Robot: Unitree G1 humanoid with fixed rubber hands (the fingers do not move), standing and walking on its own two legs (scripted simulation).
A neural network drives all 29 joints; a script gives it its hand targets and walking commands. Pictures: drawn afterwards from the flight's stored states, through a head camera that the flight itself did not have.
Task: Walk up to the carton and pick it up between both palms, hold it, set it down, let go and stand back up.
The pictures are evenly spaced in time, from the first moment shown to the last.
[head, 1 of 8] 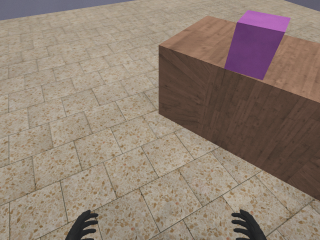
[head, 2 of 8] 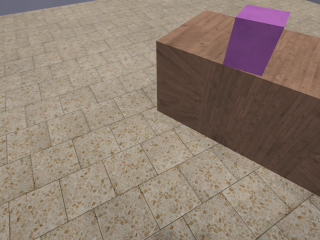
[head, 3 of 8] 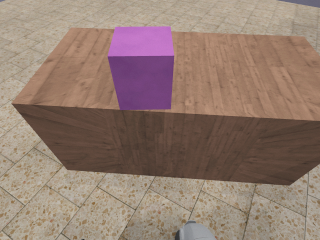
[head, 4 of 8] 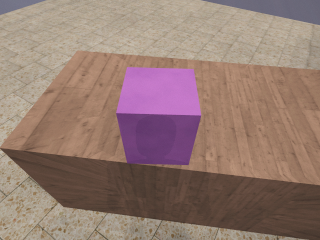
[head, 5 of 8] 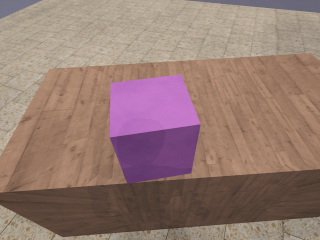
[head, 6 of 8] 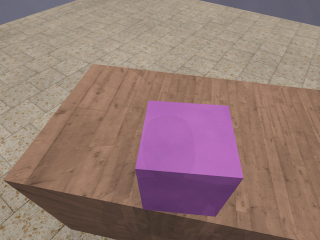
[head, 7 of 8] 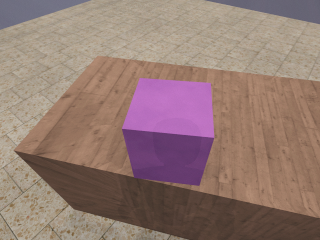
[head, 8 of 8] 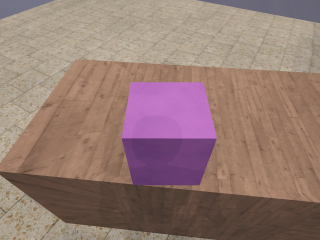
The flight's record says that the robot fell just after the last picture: no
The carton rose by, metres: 0.00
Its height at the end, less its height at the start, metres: +0.00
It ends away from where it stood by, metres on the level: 0.00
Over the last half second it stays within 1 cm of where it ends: yes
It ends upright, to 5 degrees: yes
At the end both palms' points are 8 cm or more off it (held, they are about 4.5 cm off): yes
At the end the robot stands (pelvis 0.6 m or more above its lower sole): yes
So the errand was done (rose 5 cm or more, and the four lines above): no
